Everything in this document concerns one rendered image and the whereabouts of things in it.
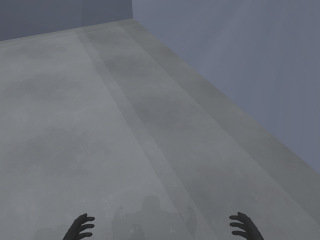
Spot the left robot hand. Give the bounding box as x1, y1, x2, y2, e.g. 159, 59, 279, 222
63, 213, 95, 240

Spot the right robot hand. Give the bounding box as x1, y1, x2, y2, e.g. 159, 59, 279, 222
229, 212, 264, 240

